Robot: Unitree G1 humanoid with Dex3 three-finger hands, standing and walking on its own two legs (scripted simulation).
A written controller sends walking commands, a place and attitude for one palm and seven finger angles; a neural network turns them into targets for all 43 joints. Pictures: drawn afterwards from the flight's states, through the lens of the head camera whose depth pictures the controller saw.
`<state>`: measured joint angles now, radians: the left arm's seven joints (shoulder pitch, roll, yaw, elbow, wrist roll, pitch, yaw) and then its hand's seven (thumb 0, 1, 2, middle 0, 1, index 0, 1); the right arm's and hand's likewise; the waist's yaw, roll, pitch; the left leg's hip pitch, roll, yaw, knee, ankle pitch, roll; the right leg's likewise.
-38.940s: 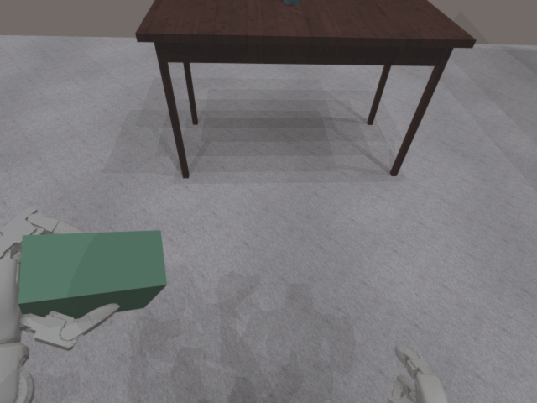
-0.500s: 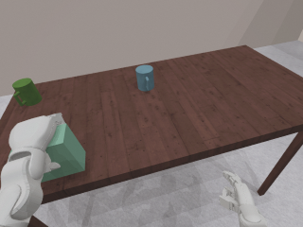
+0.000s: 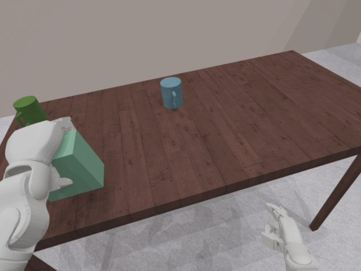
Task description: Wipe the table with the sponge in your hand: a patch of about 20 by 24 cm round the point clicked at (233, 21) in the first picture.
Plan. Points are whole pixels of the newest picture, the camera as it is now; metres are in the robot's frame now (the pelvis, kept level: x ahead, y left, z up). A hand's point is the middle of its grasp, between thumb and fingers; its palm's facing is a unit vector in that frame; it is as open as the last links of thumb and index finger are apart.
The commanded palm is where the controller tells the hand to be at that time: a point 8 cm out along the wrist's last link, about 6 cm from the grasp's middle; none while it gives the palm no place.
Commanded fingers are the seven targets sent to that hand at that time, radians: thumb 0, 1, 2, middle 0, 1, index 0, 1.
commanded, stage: lift the sponge slowly off the table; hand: left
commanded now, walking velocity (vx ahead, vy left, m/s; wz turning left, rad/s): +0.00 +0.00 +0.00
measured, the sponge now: (68, 173) +0.24 +0.30 +0.12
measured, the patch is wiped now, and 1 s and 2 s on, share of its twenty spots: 1.00 1.00 1.00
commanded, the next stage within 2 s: bring the sponge back beside the body in 0.30 s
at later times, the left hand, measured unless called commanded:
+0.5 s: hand (63, 150) +0.25 +0.28 +0.19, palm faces +0.20 -0.12 -0.97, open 10.3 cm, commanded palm +0.20 +0.29 +0.26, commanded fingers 0.00 0.10 1.30 -1.20 -1.60 -1.20 -1.60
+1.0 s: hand (55, 168) +0.22 +0.28 +0.18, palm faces +0.20 -0.11 -0.97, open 10.3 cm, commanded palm +0.17 +0.28 +0.25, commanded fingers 0.00 0.10 1.30 -1.20 -1.60 -1.20 -1.60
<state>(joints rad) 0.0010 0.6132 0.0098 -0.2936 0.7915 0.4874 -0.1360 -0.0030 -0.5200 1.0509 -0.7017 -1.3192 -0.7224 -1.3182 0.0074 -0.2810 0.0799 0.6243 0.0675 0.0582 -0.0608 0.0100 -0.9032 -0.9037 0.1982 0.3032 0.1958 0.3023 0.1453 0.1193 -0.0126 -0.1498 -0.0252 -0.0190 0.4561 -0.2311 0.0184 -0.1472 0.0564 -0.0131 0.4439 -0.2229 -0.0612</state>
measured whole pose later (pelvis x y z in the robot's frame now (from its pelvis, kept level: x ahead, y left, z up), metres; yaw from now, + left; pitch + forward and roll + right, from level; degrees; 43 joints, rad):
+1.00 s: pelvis -0.01 -0.01 +0.00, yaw +0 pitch -5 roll +0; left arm 0.10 0.63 0.02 -0.40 0.77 0.48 -0.13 0.00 -0.52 1.05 -0.70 -1.32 -0.72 -1.32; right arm 0.00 -0.26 0.09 0.60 0.06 0.06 -0.07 0.01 -0.90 -0.90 0.20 0.30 0.20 0.30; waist 0.15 0.11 -0.02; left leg -0.15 -0.02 -0.02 0.48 -0.24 0.01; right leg -0.15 0.07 -0.01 0.46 -0.23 -0.07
